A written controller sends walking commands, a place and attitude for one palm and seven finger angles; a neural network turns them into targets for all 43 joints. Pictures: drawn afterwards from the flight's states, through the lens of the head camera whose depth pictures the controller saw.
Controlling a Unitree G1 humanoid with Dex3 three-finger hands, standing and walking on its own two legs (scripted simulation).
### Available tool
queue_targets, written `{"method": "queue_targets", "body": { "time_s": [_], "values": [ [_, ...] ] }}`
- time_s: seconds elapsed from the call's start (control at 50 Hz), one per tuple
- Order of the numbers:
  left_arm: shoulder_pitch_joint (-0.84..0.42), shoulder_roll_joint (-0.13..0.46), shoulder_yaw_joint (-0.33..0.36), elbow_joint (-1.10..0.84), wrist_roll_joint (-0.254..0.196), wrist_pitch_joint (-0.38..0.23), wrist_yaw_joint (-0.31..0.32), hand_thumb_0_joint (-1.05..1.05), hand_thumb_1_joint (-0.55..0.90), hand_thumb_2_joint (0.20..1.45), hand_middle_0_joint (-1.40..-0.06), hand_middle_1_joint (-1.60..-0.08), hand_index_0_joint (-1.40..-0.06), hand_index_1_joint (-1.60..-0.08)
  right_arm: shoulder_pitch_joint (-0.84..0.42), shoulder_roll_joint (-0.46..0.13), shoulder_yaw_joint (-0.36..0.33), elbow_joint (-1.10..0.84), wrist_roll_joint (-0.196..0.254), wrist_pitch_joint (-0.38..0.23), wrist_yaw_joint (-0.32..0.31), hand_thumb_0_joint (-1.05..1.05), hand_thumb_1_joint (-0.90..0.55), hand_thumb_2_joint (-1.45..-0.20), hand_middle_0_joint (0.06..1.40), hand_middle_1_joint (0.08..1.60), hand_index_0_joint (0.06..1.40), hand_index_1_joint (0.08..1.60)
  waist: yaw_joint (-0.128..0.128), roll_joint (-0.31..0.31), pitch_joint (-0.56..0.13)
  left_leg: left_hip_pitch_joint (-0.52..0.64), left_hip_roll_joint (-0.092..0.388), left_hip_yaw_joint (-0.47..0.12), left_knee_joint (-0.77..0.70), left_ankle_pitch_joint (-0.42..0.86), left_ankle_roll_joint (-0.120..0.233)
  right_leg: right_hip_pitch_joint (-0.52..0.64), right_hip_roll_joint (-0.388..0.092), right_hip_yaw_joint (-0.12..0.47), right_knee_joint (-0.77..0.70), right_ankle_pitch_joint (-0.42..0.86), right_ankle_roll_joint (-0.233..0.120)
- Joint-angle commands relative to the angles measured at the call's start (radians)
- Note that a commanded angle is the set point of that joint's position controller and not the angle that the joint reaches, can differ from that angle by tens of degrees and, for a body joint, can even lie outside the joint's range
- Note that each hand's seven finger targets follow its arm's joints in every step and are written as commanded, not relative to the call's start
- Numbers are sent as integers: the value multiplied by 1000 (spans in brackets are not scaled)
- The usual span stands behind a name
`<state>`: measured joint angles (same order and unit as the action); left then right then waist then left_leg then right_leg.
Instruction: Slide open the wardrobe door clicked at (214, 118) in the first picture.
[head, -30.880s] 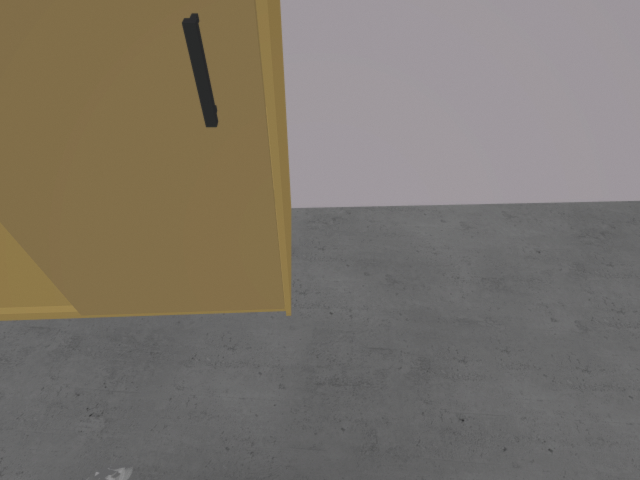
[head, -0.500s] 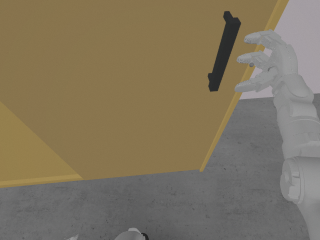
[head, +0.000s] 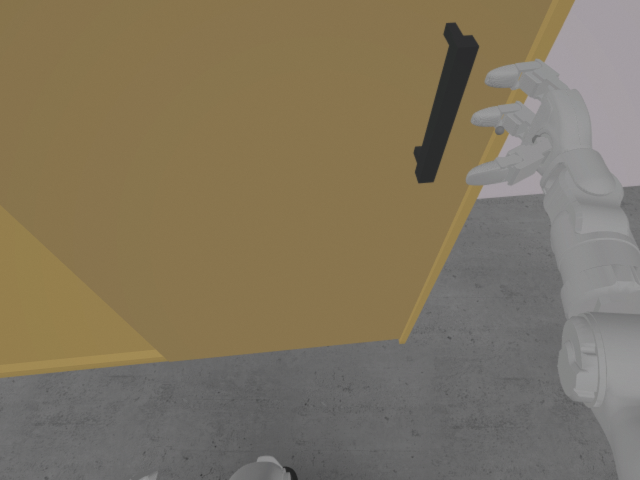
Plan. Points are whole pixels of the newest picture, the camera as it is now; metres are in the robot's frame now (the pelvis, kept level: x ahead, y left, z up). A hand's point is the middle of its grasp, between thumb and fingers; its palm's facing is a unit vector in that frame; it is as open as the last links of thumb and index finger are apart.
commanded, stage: move the hooked fingers beside the handle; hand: right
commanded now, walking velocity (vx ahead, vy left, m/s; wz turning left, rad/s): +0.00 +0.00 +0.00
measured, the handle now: (436, 111) +0.52 -0.09 +0.17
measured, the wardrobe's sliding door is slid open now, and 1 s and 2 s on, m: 0.00 0.00 0.00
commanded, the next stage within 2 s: none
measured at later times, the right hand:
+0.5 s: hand (500, 131) +0.49 -0.16 +0.17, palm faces -0.11 +0.99 -0.05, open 13.4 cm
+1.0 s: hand (502, 131) +0.49 -0.16 +0.17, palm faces -0.14 +0.99 -0.05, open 13.4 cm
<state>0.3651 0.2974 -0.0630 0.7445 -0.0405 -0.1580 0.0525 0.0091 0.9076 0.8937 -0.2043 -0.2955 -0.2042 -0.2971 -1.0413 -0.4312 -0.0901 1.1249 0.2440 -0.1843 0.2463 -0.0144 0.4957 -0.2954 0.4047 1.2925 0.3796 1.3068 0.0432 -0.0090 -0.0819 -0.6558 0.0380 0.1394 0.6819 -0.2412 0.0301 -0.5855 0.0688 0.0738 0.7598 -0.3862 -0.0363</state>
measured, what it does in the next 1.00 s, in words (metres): stands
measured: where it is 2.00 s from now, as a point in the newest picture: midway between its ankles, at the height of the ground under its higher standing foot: outside the picture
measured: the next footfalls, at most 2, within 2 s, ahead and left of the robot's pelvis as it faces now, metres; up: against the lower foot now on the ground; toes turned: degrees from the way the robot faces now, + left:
none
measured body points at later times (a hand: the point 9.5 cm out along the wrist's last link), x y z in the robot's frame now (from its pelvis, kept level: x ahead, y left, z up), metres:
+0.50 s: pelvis +0.01 +0.00 +0.00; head +0.07 -0.01 +0.45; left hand +0.08 +0.26 -0.12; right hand +0.49 -0.21 +0.18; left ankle +0.05 +0.11 -0.71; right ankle -0.01 -0.09 -0.71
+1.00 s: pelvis +0.00 +0.00 +0.00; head +0.07 -0.01 +0.45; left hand +0.06 +0.27 -0.11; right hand +0.49 -0.21 +0.18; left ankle +0.05 +0.11 -0.71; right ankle -0.01 -0.09 -0.71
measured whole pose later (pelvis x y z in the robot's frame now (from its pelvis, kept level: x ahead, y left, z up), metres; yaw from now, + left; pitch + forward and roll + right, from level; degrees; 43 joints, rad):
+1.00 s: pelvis +0.00 +0.00 +0.00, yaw +1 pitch +12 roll +1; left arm 0.36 0.30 -0.07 0.71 -0.05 -0.11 0.05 0.01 0.91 0.89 -0.20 -0.30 -0.20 -0.30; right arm -1.02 -0.46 -0.14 1.13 0.22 -0.19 0.32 -0.01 0.50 -0.30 0.41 1.26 0.38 1.27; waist 0.06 -0.01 -0.09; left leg -0.65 0.03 0.13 0.68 -0.24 0.03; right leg -0.58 0.06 0.06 0.76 -0.39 -0.04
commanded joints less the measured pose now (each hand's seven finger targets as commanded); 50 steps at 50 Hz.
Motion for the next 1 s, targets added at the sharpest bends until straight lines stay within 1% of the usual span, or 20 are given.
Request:
{"method": "queue_targets", "body": {
  "time_s": [0.0,0.06,0.12,0.16,0.22,0.24,0.28,0.32,0.36,0.38,0.42,0.48,0.58,0.66,0.7,0.72,0.74,0.76,0.84,0.98],
  "values": [
    [78,152,58,-67,-2,-36,6,0,900,900,-200,-300,-200,-300,-613,171,115,-199,-24,-20,41,0,500,-300,300,1200,300,1200,191,-79,-230,61,-27,-92,-86,-6,4,176,-50,48,-167,-8,26],
    [75,156,57,-66,-3,-31,7,0,900,900,-200,-300,-200,-300,-619,157,110,-198,-28,-18,39,0,500,-300,300,1200,300,1200,194,-58,-236,56,-26,-93,-84,-17,2,168,-52,53,-172,-28,26],
    [75,155,58,-66,-1,-30,7,0,900,900,-200,-300,-200,-300,-634,162,112,-214,-31,-19,33,0,500,-300,300,1200,300,1200,191,-94,-242,33,-27,-87,-75,0,6,205,-54,63,-171,7,33],
    [70,151,58,-64,-2,-28,7,0,900,900,-200,-300,-200,-300,-627,184,125,-206,-30,-14,31,0,500,-300,300,1200,300,1200,197,-87,-238,22,-27,-87,-74,-2,4,207,-56,65,-172,-3,34],
    [78,154,59,-67,1,-24,7,0,900,900,-200,-300,-200,-300,-619,167,112,-205,-32,-19,31,0,500,-300,300,1200,300,1200,189,-71,-250,31,-29,-82,-67,15,7,217,-56,71,-169,44,38],
    [75,152,59,-67,2,-24,5,0,900,900,-200,-300,-200,-300,-629,174,116,-209,-32,-21,31,0,500,-300,300,1200,300,1200,189,-89,-254,25,-29,-84,-67,16,8,227,-55,70,-170,46,41],
    [75,154,59,-66,1,-21,6,0,900,900,-200,-300,-200,-300,-621,170,112,-196,-32,-21,33,0,500,-300,300,1200,300,1200,191,-59,-228,28,-29,-84,-70,11,7,209,-56,74,-171,29,40],
    [69,149,58,-72,2,-20,4,0,900,900,-200,-300,-200,-300,-624,192,125,-209,-30,-24,34,0,500,-300,300,1200,300,1200,189,-87,-245,26,-31,-83,-66,18,8,224,-53,68,-166,53,40],
    [72,153,59,-72,1,-15,6,0,900,900,-200,-300,-200,-300,-614,155,101,-201,-31,-21,35,0,500,-300,300,1200,300,1200,188,-55,-247,40,-29,-89,-73,10,6,204,-52,63,-164,32,35],
    [69,151,56,-71,0,-15,6,0,900,900,-200,-300,-200,-300,-617,161,106,-192,-30,-20,38,0,500,-300,300,1200,300,1200,189,-61,-225,38,-28,-87,-74,3,7,194,-53,64,-171,16,36],
    [67,147,59,-78,2,-16,3,0,900,900,-200,-300,-200,-300,-625,169,110,-218,-30,-28,40,0,500,-300,300,1200,300,1200,185,-93,-260,42,-30,-84,-68,22,9,224,-50,63,-164,61,40],
    [69,152,57,-79,-1,-8,5,0,900,900,-200,-300,-200,-300,-607,138,90,-198,-31,-22,44,0,500,-300,300,1200,300,1200,184,-56,-236,52,-30,-88,-75,7,8,188,-50,59,-166,28,34],
    [68,152,55,-85,0,-6,6,0,900,900,-200,-300,-200,-300,-600,123,78,-197,-29,-19,50,0,500,-300,300,1200,300,1200,180,-67,-241,68,-28,-92,-77,4,7,173,-47,54,-167,18,31],
    [75,154,56,-90,-3,1,6,0,900,900,-200,-300,-200,-300,-589,66,42,-190,-31,-17,56,0,500,-300,300,1200,300,1200,175,-39,-252,106,-29,-99,-84,3,4,140,-45,41,-160,21,23],
    [73,152,55,-94,-5,2,6,0,900,900,-200,-300,-200,-300,-571,73,44,-182,-27,-15,63,0,500,-300,300,1200,300,1200,174,-47,-241,112,-29,-99,-85,5,6,132,-42,34,-157,24,20],
    [75,155,56,-95,-3,4,6,0,900,900,-200,-300,-200,-300,-580,44,27,-190,-30,-19,63,0,500,-300,300,1200,300,1200,169,-51,-258,120,-29,-100,-83,6,5,132,-43,37,-158,27,22],
    [72,151,54,-97,-5,4,5,0,900,900,-200,-300,-200,-300,-578,64,40,-182,-29,-16,66,0,500,-300,300,1200,300,1200,172,-54,-249,113,-30,-100,-85,-2,4,129,-43,35,-160,17,20],
    [72,153,55,-97,-6,6,6,0,900,900,-200,-300,-200,-300,-567,46,27,-173,-28,-14,67,0,500,-300,300,1200,300,1200,169,-49,-231,112,-29,-102,-89,-11,4,116,-44,34,-162,2,20],
    [76,153,54,-106,-6,11,6,0,900,900,-200,-300,-200,-300,-556,12,7,-183,-30,-21,76,0,500,-300,300,1200,300,1200,163,-46,-264,144,-29,-106,-87,3,3,113,-44,28,-160,27,18],
    [75,159,52,-115,-12,21,11,0,900,900,-200,-300,-200,-300,-533,-54,-37,-153,-30,-10,86,0,500,-300,300,1200,300,1200,158,-26,-223,160,-27,-120,-103,-46,-2,49,-44,14,-168,-40,10]
  ]
}}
